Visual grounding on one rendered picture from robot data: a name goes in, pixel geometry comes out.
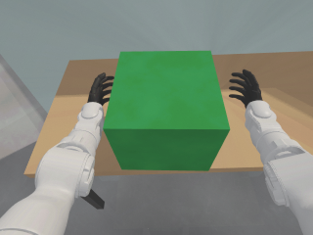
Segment robot right hand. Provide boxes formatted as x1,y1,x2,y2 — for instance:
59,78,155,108
229,69,263,108

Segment robot left upper arm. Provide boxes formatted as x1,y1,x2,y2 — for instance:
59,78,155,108
0,147,95,235

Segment robot left forearm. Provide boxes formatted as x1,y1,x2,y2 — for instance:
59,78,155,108
34,102,105,188

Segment robot right forearm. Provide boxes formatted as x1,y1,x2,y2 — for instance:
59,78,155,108
245,100,313,165

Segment robot left hand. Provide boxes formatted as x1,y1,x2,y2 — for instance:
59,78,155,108
87,72,114,106

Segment robot right upper arm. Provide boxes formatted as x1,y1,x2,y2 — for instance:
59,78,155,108
263,153,313,235

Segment table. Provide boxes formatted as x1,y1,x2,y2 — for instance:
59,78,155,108
24,51,313,210

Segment carton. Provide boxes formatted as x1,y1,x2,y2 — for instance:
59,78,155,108
103,50,230,171

